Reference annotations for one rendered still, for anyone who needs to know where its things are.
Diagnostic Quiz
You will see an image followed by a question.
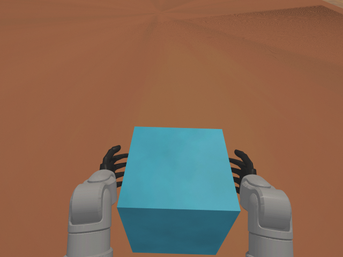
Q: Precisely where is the left robot hand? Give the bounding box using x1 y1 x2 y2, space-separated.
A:
100 145 128 188

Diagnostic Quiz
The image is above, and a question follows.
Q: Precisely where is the robot left forearm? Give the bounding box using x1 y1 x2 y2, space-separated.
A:
63 169 117 257

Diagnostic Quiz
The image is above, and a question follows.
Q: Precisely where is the carton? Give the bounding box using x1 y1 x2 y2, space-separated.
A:
117 126 241 255

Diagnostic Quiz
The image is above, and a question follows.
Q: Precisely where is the right robot hand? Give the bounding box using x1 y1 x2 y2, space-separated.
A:
229 149 257 194

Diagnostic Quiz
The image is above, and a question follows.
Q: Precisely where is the robot right forearm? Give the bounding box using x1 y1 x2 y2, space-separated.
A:
240 175 294 257

